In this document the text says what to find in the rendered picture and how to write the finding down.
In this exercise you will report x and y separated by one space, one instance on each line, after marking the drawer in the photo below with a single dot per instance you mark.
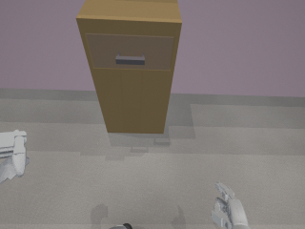
104 48

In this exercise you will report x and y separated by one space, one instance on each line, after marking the cabinet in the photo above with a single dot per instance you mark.
132 101

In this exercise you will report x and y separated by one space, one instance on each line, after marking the robot left hand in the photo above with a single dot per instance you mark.
12 147

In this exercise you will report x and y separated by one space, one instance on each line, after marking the handle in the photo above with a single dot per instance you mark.
130 60

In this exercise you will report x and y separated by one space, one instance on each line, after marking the robot right hand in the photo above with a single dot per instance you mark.
232 212

